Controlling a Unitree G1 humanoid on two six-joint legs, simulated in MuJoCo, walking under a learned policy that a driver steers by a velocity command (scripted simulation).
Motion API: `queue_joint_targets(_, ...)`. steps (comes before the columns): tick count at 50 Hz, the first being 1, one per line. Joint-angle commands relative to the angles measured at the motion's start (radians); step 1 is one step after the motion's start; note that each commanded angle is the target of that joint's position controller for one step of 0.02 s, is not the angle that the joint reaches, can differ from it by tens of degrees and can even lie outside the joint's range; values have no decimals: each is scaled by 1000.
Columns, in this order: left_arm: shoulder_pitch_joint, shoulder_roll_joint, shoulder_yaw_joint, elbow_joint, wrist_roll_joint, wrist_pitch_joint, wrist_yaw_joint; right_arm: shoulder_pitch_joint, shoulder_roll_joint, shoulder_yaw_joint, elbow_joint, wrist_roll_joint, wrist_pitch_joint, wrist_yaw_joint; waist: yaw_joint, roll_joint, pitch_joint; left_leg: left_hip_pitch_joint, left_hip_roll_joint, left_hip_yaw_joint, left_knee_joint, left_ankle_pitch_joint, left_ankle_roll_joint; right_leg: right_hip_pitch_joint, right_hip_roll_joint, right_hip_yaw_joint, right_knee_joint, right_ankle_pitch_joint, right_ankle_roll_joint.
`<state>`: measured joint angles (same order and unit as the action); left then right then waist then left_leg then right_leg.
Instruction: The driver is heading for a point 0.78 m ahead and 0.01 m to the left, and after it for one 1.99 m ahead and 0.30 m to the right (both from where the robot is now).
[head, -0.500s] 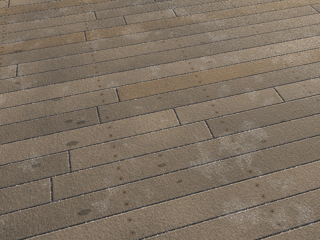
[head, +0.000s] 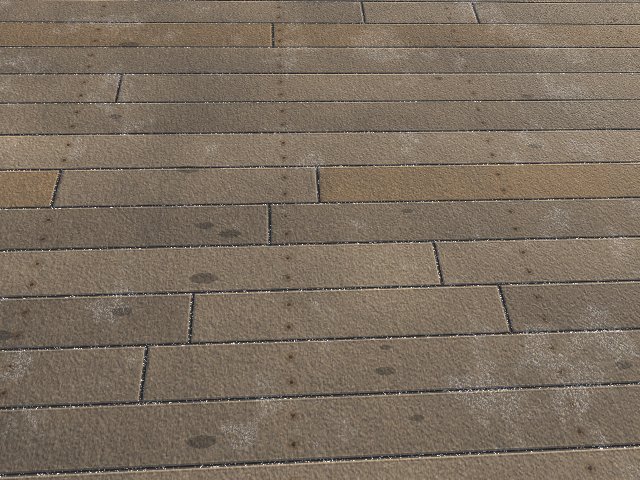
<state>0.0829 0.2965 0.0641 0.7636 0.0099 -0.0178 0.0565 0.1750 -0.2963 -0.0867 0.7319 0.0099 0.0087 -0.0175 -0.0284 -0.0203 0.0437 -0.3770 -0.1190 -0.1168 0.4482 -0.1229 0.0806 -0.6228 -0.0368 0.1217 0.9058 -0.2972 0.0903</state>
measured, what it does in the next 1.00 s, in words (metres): steps on the spot: right foot, then left foot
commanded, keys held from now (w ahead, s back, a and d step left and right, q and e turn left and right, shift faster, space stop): q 0.12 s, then no key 0.86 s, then w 0.02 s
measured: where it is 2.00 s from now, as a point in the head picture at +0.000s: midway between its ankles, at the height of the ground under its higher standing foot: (303, 431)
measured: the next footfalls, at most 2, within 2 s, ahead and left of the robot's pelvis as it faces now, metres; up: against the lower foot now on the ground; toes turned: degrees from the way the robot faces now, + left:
right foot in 0.18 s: +0.12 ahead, -0.16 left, +0.00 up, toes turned +11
left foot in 0.52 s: +0.05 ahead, +0.10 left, +0.00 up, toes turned +7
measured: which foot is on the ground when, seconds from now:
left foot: down 0.00-0.18, up 0.20-0.50, down 0.52-1.00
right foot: up 0.00-0.16, down 0.18-1.00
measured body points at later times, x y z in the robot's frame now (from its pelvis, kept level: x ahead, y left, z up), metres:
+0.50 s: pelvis +0.05 -0.04 +0.00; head +0.07 -0.04 +0.45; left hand +0.12 +0.25 -0.11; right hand +0.24 -0.27 -0.11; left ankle +0.01 +0.10 -0.73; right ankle +0.09 -0.16 -0.74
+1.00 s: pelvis +0.05 -0.01 +0.00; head +0.05 +0.00 +0.45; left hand +0.07 +0.27 -0.14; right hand +0.20 -0.23 -0.13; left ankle +0.01 +0.09 -0.74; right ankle +0.09 -0.16 -0.74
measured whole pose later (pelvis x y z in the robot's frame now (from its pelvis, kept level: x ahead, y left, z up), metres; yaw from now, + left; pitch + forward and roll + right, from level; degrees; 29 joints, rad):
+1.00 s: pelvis +0.05 -0.01 +0.00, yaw +10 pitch -1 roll +0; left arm 0.23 0.26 0.05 0.91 0.01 -0.01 0.04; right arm 0.21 -0.21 -0.03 0.84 -0.01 -0.01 -0.01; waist 0.02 0.00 0.03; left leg -0.18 -0.03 -0.05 0.52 -0.32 0.02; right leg -0.22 -0.05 0.04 0.49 -0.25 0.06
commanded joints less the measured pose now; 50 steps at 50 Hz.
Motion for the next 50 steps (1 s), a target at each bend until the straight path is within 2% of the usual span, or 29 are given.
queue_joint_targets(1,27,78,20,-58,-5,-4,-1,-29,-156,-37,-83,1,6,-19,18,151,-165,98,227,-267,-112,17,140,89,35,-15,-89,45,6)
queue_joint_targets(3,15,83,20,-69,-8,-16,-8,-21,-156,-38,-88,-2,12,-20,9,172,-157,120,231,-308,-90,29,138,114,49,-9,-158,21,0)
queue_joint_targets(6,45,93,25,-72,-15,-38,-22,-22,-151,-34,-103,3,20,-19,22,190,-171,174,233,-372,-23,185,123,201,69,-13,-313,3,-23)
queue_joint_targets(7,92,95,28,-59,-16,-44,-29,-41,-142,-29,-111,9,24,-21,54,186,-177,176,217,-362,13,209,99,274,62,-30,-434,83,-39)
queue_joint_targets(8,124,113,34,-50,-10,-48,-33,-30,-119,-20,-116,12,28,-25,62,165,-180,135,180,-335,59,145,58,380,12,-19,-540,213,-62)
queue_joint_targets(9,117,177,46,-64,10,-43,-30,28,-62,-3,-118,-3,29,-24,21,-12,-206,30,90,-223,234,-137,2,501,-189,152,-559,376,-136)
queue_joint_targets(10,107,228,57,-60,46,-29,-32,41,-77,-9,-148,2,19,-22,-15,-286,-144,-179,-64,-59,395,-509,-56,518,-344,383,-583,615,-323)
queue_joint_targets(11,104,171,46,-81,38,-30,-31,56,-163,-31,-130,-16,5,-17,10,-228,-167,-210,-5,-74,627,-549,-99,510,-397,433,-576,645,-402)
queue_joint_targets(12,82,132,36,-94,23,-29,-29,59,-189,-44,-107,-5,6,-14,12,-140,-158,-216,6,-77,717,-485,-113,503,-338,320,-546,630,-370)
queue_joint_targets(13,57,115,32,-97,10,-26,-29,63,-166,-42,-83,-1,18,-19,3,-88,-138,-218,14,-69,749,-433,-131,497,-266,227,-526,593,-319)
queue_joint_targets(14,50,105,27,-95,-5,-22,-29,53,-145,-37,-82,-4,28,-23,9,-84,-123,-232,19,-70,764,-393,-145,498,-242,192,-521,577,-299)
queue_joint_targets(15,51,101,22,-90,-7,-17,-28,47,-110,-26,-82,-1,34,-21,8,-87,-117,-206,19,-53,752,-368,-156,479,-216,149,-524,593,-293)
queue_joint_targets(17,59,95,19,-83,-2,-7,-29,21,-66,-9,-95,5,35,-17,15,-129,-121,-154,35,4,614,-330,-168,486,-170,82,-534,572,-285)
queue_joint_targets(19,58,97,20,-80,-2,1,-29,-10,-35,7,-106,0,32,-13,31,-170,-138,-57,79,55,423,-326,-174,488,-155,52,-529,555,-282)
queue_joint_targets(20,72,108,23,-75,-4,5,-30,-27,-27,12,-111,-1,30,-9,47,-191,-141,-8,91,75,340,-322,-172,484,-160,56,-530,548,-288)
queue_joint_targets(22,102,132,28,-64,-10,10,-33,-28,-50,6,-107,6,29,-4,63,-206,-137,55,92,98,206,-272,-162,490,-177,84,-523,513,-299)
queue_joint_targets(24,95,124,21,-56,-24,11,-36,22,-50,3,-77,2,25,0,29,-178,-116,174,84,120,-48,-80,-125,445,-161,78,-501,440,-271)
queue_joint_targets(25,135,112,15,-40,-25,5,-38,24,-67,1,-75,-7,24,0,33,-150,-110,252,101,88,-122,11,-97,399,-147,75,-501,370,-227)
queue_joint_targets(26,154,90,5,-39,-6,-8,-44,39,-112,-4,-83,-17,24,-7,45,-69,-144,363,195,-9,-91,152,-62,325,-116,44,-463,251,-163)
queue_joint_targets(27,190,45,-8,-43,18,-25,-56,18,-168,-15,-79,-26,28,-12,101,123,-154,362,289,-92,-34,250,5,276,-18,-62,-420,77,-99)
queue_joint_targets(28,142,35,-14,-43,24,-28,-54,-12,-79,6,-75,-29,22,-1,75,163,-152,221,296,-98,-58,85,44,375,-16,-84,-444,29,-57)
queue_joint_targets(29,99,62,-8,-40,20,-25,-53,-34,-41,17,-77,-34,14,8,62,132,-105,182,245,-71,-69,-37,19,394,-12,-86,-444,82,-41)
queue_joint_targets(30,81,68,-5,-34,15,-21,-48,-26,-47,16,-67,-37,6,9,48,120,-82,162,215,-50,-69,-75,-7,393,-5,-94,-433,112,-41)
queue_joint_targets(33,109,73,-1,-17,9,-8,-37,0,-58,19,-45,-26,-16,8,54,125,-31,121,201,-42,-69,-60,-27,402,-11,-84,-440,147,-48)
queue_joint_targets(42,137,63,3,57,1,-4,-26,19,-39,27,1,-20,-25,3,48,50,-35,140,180,-26,-50,-10,-27,432,-15,-85,-448,193,-35)
queue_joint_targets(49,148,65,6,112,-3,3,-16,36,-31,28,57,-16,-27,3,46,32,-41,153,162,-2,-43,32,-31,453,-16,-85,-448,224,-36)
queue_joint_targets(50,164,56,4,126,-4,5,-15,55,-30,27,74,-15,-25,1,45,42,-61,162,155,2,-57,-67,-27,458,0,-106,-439,147,-37)
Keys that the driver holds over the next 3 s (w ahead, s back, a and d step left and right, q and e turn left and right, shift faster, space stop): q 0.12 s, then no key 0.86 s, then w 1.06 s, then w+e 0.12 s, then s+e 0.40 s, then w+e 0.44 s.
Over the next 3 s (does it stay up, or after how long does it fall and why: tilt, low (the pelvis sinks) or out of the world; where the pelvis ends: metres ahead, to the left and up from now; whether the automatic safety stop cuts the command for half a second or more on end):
stays up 0.77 0.07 0.01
